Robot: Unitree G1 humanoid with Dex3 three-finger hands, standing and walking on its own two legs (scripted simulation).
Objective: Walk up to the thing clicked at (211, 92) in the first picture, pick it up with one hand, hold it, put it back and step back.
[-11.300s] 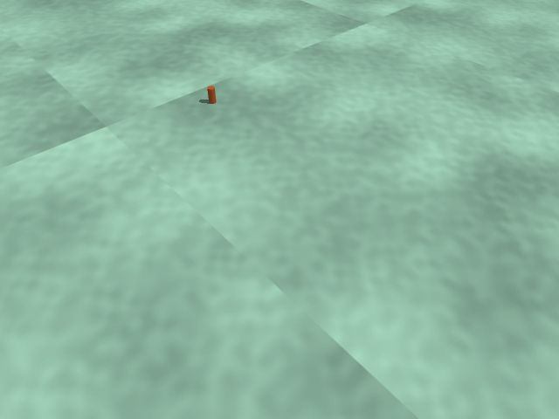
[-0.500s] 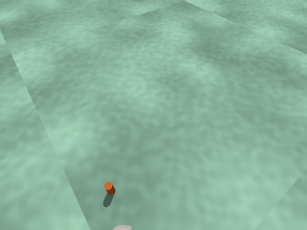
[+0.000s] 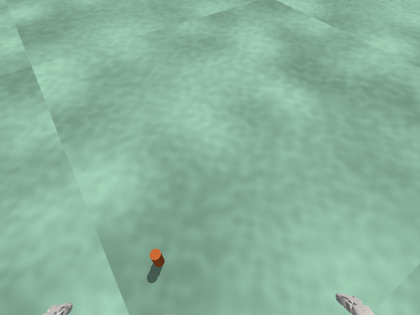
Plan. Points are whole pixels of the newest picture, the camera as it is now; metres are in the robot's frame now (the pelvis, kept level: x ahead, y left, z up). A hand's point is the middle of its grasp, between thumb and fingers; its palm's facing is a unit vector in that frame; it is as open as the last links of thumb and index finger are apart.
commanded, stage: walk up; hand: left
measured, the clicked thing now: (157, 258) +0.42 +0.27 -0.71
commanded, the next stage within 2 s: stand in 1.02 s
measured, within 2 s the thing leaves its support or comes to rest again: neither
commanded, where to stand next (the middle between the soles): +0.03 +0.03 m, yaw -1 degrees
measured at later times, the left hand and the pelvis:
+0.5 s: hand out of the picture +0.08 +0.27 -0.13, palm faces -0.03 -0.93 -0.36, open 7.4 cm; pelvis -0.01 +0.01 +0.02, yaw -1 degrees
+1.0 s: hand out of the picture +0.08 +0.27 -0.13, palm faces -0.03 -0.93 -0.38, open 7.4 cm; pelvis -0.01 +0.01 +0.02, yaw -1 degrees
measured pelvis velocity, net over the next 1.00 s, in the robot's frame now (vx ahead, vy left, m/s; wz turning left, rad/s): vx -0.01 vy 0.01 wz -0.01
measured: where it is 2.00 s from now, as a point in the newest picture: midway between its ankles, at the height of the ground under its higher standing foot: outside the picture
